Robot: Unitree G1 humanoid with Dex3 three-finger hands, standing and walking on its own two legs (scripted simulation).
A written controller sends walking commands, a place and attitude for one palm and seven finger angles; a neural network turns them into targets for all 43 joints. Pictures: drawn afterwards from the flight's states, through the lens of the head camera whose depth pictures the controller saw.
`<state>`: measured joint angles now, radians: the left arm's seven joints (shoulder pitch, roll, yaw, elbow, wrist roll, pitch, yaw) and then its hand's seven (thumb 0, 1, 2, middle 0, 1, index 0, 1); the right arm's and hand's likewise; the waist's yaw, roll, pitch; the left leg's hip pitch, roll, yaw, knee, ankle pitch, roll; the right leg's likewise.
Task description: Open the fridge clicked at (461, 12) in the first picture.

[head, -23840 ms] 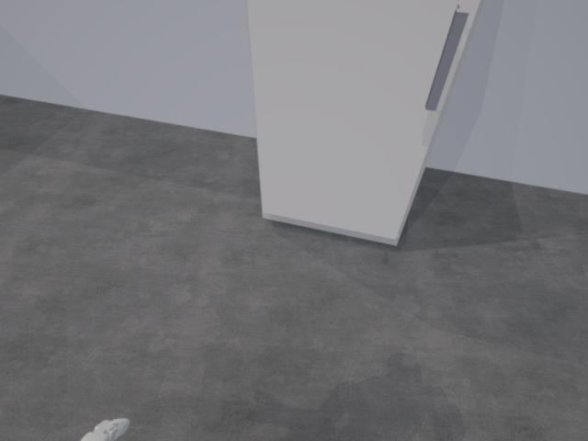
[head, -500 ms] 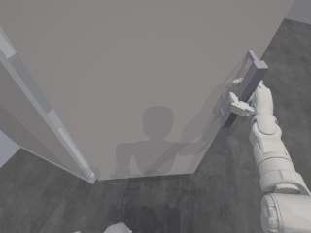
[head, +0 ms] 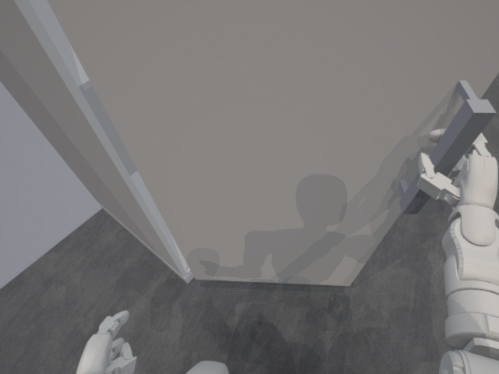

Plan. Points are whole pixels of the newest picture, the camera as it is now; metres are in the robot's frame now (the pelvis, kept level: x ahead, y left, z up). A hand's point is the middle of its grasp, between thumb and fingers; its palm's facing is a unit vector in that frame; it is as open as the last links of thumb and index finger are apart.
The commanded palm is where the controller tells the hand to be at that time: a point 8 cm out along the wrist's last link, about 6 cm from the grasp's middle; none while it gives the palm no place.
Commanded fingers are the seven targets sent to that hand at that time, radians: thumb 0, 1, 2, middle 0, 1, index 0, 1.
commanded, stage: stop walking and hold the door back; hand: right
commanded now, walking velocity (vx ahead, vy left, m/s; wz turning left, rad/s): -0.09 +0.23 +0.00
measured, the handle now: (432, 156) +0.47 -0.23 +0.09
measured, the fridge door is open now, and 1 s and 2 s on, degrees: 54 57 56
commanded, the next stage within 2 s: loosen the grip on the handle in 0.94 s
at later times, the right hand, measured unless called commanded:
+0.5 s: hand (433, 196) +0.38 -0.21 +0.09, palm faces +0.19 +0.96 -0.21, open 5.9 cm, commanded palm +0.35 -0.28 +0.09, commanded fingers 0.00 -0.90 -0.90 0.45 1.40 0.45 1.40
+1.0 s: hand (431, 187) +0.40 -0.21 +0.09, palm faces +0.16 +0.97 -0.19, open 5.8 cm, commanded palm +0.35 -0.28 +0.09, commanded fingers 0.00 -0.90 -0.90 0.45 1.40 0.45 1.40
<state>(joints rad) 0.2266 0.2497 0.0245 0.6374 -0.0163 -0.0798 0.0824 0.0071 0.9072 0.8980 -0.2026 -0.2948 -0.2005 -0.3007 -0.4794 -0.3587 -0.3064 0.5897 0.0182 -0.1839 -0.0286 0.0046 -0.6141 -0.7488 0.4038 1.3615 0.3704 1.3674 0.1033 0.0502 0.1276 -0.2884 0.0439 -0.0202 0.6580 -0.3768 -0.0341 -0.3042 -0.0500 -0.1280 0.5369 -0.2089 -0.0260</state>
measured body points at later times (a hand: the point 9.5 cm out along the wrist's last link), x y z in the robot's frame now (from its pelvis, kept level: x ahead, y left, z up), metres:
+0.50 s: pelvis -0.04 +0.00 +0.00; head -0.03 -0.01 +0.45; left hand +0.08 +0.27 -0.10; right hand +0.37 -0.26 +0.11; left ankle -0.04 +0.11 -0.73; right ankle +0.05 -0.11 -0.73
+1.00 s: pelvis -0.05 -0.01 +0.00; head -0.01 -0.02 +0.44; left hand -0.01 +0.26 -0.12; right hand +0.39 -0.26 +0.11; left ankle -0.04 +0.11 -0.73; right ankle +0.05 -0.10 -0.73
